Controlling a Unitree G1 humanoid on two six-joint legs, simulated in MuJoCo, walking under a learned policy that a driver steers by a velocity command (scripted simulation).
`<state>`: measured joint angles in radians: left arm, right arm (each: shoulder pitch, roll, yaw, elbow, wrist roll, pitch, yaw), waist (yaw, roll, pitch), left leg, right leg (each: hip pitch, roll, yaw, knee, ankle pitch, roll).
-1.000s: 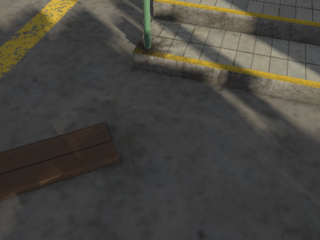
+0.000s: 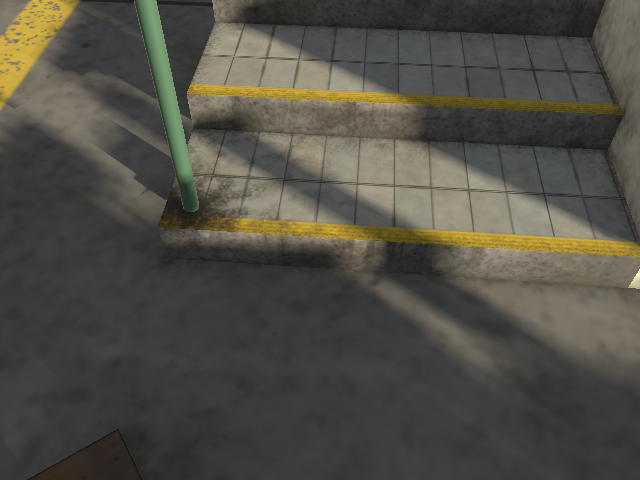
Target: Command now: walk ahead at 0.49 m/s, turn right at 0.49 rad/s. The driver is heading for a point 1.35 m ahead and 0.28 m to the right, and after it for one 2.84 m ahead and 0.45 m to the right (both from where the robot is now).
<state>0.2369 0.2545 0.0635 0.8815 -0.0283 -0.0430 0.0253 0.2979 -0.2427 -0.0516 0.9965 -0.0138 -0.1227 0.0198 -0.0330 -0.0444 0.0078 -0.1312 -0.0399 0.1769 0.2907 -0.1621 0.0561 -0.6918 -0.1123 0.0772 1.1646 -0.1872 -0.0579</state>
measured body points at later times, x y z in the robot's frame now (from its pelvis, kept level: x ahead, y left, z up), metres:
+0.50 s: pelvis +0.27 -0.10 +0.00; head +0.30 -0.13 +0.45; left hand +0.42 +0.14 -0.11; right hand +0.35 -0.40 -0.11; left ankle +0.33 +0.07 -0.66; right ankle +0.27 -0.17 -0.74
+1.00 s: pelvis +0.55 -0.14 +0.00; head +0.59 -0.13 +0.45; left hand +0.75 +0.05 -0.13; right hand +0.48 -0.41 -0.11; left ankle +0.59 -0.08 -0.74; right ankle +0.47 -0.25 -0.67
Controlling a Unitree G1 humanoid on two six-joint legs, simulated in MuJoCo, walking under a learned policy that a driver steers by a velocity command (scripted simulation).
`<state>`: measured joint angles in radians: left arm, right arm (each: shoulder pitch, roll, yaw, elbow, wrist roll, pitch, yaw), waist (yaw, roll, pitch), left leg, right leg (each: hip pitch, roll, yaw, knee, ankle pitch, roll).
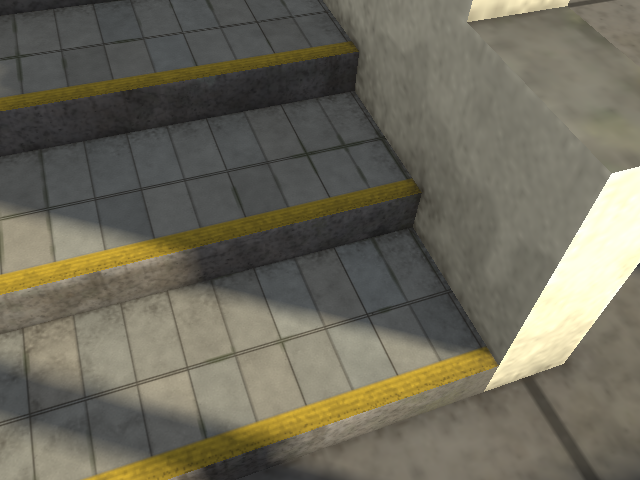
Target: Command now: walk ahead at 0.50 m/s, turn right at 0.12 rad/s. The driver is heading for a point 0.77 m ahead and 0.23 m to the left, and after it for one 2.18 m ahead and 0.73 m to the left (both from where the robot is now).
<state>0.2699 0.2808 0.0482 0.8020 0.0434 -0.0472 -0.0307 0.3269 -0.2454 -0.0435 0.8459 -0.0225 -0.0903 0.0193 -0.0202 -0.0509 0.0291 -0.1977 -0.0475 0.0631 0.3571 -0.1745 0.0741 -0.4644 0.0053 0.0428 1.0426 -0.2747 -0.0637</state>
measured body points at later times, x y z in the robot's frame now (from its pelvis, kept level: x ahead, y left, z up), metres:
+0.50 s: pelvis +0.24 -0.03 +0.00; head +0.26 -0.04 +0.45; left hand +0.31 +0.24 -0.12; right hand +0.33 -0.28 -0.14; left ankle +0.19 +0.09 -0.66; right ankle +0.28 -0.10 -0.75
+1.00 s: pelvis +0.49 +0.13 +0.00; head +0.53 +0.15 +0.45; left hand +0.37 +0.35 -0.13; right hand +0.77 +0.04 -0.09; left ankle +0.58 +0.23 -0.62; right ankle +0.34 -0.10 -0.61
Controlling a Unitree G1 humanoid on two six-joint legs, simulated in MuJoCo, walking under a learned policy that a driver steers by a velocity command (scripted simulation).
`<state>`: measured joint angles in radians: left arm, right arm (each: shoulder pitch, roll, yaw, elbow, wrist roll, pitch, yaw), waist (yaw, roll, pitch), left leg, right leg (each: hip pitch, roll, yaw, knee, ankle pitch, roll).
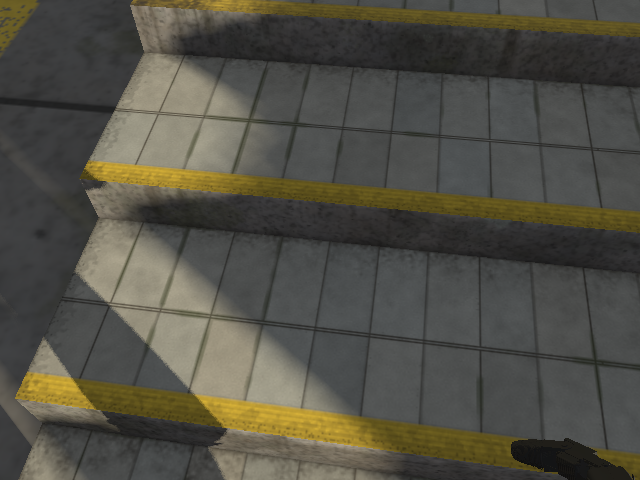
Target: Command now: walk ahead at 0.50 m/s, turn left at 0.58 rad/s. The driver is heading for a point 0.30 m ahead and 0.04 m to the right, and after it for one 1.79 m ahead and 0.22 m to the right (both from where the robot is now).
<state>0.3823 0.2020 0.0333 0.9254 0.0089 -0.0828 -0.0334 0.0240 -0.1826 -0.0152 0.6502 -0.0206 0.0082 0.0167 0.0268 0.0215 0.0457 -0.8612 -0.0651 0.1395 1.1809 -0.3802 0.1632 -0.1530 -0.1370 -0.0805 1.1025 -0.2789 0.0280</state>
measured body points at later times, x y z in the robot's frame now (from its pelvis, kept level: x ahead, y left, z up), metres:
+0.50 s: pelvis +0.35 +0.02 +0.11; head +0.35 +0.04 +0.56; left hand +0.56 +0.23 +0.04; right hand +0.30 -0.22 -0.03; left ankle +0.13 +0.04 -0.61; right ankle +0.53 -0.02 -0.50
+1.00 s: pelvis +0.68 +0.06 +0.22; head +0.66 +0.06 +0.66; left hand +0.59 +0.26 +0.07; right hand +0.92 -0.13 +0.15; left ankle +0.76 +0.21 -0.31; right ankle +0.52 -0.01 -0.50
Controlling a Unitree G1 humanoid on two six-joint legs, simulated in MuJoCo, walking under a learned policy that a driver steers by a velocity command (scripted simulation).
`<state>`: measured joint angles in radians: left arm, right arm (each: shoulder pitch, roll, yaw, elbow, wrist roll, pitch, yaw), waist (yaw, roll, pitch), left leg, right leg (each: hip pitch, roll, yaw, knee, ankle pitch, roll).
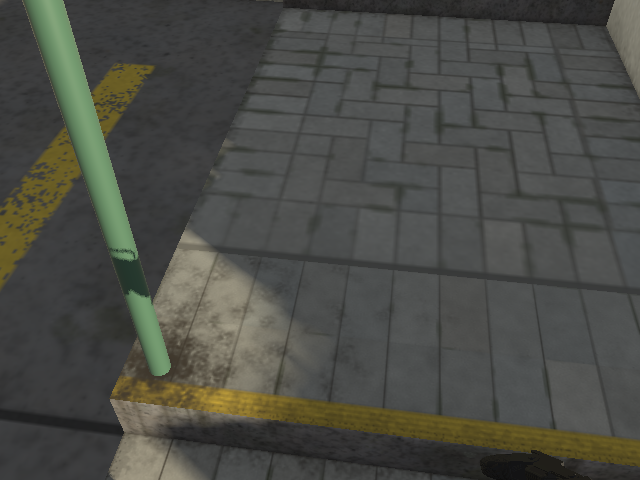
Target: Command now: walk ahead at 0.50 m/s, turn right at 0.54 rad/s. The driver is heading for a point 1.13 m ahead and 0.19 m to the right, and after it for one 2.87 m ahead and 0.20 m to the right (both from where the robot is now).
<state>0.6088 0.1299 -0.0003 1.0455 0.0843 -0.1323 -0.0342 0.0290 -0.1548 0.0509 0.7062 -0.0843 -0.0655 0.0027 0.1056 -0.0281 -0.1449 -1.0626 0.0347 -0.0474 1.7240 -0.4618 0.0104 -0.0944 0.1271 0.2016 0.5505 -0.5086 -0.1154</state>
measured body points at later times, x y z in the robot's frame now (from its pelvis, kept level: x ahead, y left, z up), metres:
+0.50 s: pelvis +0.28 +0.06 +0.15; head +0.27 +0.05 +0.60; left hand +0.57 +0.20 +0.09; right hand +0.26 -0.21 +0.01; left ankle +0.25 +0.16 -0.59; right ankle +0.39 -0.11 -0.50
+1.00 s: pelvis +0.35 +0.04 +0.13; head +0.37 +0.03 +0.58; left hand +0.62 +0.18 +0.03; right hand +0.35 -0.24 +0.02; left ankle +0.37 +0.17 -0.60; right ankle +0.37 -0.09 -0.60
